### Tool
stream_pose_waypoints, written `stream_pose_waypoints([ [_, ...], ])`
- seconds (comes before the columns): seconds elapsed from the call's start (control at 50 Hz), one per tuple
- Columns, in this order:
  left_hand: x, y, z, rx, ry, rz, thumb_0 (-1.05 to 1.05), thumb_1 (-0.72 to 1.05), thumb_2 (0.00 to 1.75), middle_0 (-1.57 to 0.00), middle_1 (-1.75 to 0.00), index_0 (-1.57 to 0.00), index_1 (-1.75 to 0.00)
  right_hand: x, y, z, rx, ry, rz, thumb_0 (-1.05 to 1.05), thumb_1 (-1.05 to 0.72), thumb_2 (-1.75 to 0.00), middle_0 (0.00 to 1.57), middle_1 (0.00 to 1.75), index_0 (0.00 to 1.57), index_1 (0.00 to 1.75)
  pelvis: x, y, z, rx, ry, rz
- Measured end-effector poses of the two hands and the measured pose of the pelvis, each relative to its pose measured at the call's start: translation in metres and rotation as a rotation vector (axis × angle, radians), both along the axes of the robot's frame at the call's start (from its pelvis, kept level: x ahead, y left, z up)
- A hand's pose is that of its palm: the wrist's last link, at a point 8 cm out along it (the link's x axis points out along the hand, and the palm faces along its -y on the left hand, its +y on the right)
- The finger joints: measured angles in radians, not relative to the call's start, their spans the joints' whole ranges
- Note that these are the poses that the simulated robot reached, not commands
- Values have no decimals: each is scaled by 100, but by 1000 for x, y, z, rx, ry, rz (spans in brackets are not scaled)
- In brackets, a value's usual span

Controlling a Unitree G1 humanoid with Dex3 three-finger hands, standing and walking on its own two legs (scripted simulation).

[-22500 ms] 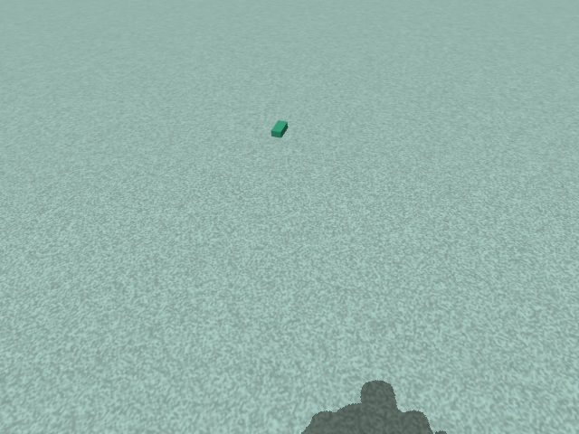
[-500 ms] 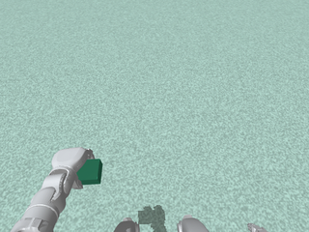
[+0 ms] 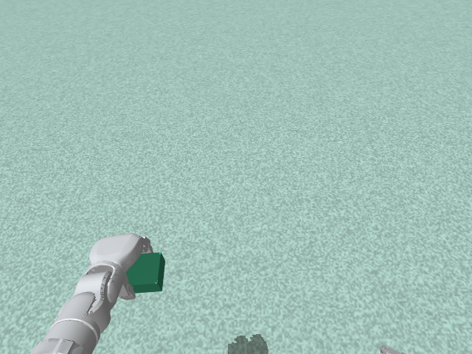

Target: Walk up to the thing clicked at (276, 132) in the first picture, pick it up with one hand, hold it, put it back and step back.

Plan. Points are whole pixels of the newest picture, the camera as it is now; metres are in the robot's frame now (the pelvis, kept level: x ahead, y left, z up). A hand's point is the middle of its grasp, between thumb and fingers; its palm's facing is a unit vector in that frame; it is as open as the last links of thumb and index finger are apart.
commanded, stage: hold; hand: left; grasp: from above
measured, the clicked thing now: (129, 273) +0.32 +0.23 -0.10
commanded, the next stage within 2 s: crouch in 1.78 s
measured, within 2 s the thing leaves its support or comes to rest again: neither
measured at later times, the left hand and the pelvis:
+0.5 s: hand (121, 268) +0.31 +0.22 -0.03, palm faces -0.46 -0.05 -0.89, open 9.0 cm; pelvis +0.00 +0.00 +0.02, yaw -1 degrees
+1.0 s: hand (121, 271) +0.29 +0.21 -0.01, palm faces -0.45 -0.06 -0.89, open 9.0 cm; pelvis +0.00 -0.01 +0.02, yaw -1 degrees
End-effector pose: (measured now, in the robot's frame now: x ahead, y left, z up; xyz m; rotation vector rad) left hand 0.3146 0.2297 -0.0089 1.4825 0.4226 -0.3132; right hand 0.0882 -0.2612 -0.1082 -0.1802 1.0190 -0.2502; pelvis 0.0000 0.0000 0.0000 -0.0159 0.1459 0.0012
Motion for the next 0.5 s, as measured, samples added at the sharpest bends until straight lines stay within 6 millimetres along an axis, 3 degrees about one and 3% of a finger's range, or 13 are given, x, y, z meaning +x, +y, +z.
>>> stream_pose_waypoints([
  [0.18, 5, 1, 19, 3, -3, -9, -1, 15, 33, -78, -37, -84, -34, 14, -1, 12, 3, -31, -2, 1, -90, -89, 20, 29, 20, 30, 6, 1, 8, 3, -30, -4],
  [0.5, -3, -4, 36, 0, 4, -36, -1, 14, 33, -79, -37, -84, -34, 25, 3, 19, 23, -60, 10, 1, -90, -89, 20, 29, 20, 30, 5, 0, 16, 10, -68, -10],
])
